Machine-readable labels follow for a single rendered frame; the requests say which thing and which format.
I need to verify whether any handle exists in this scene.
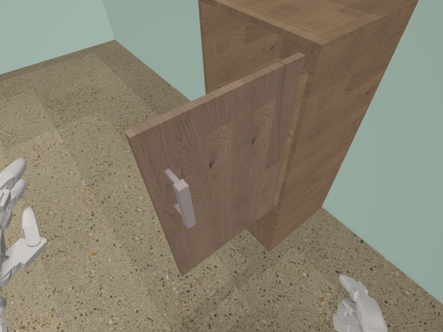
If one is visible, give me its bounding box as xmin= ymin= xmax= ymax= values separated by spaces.
xmin=164 ymin=168 xmax=196 ymax=229

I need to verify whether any right robot hand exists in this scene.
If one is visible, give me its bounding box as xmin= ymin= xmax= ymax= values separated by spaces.
xmin=333 ymin=275 xmax=388 ymax=332

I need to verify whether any left robot hand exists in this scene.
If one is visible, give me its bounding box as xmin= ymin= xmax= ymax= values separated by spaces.
xmin=0 ymin=158 xmax=46 ymax=290

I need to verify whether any cupboard door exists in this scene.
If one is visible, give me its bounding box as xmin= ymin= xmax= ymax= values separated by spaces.
xmin=125 ymin=53 xmax=305 ymax=276

